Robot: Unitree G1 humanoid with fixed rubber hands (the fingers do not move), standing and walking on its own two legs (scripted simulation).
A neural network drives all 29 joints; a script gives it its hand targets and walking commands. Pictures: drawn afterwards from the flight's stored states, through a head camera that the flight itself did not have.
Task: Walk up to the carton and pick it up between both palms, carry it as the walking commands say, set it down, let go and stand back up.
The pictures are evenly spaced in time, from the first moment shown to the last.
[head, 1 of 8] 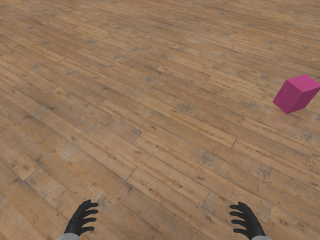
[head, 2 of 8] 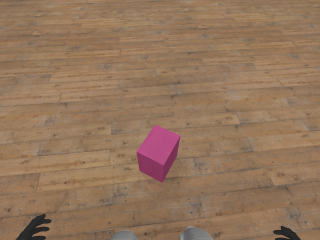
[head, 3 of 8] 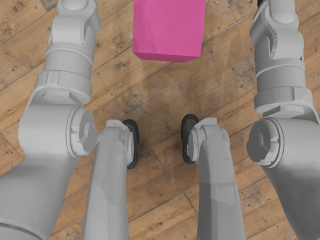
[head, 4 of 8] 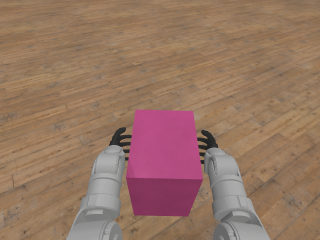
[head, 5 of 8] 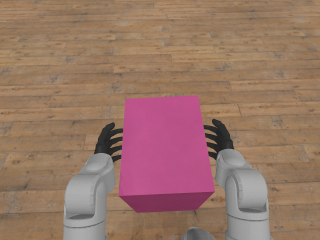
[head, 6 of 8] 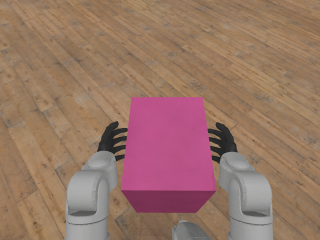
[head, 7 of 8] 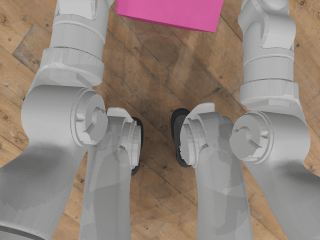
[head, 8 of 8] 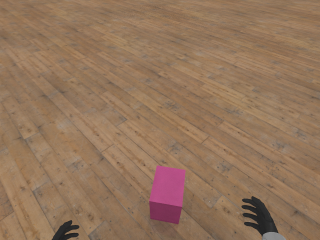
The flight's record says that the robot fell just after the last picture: no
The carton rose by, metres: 0.68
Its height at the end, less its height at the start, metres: +0.00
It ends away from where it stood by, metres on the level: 3.29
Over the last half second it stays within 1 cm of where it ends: yes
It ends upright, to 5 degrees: yes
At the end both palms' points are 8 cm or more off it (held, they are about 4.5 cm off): yes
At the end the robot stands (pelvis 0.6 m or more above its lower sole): yes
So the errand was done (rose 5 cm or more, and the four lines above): yes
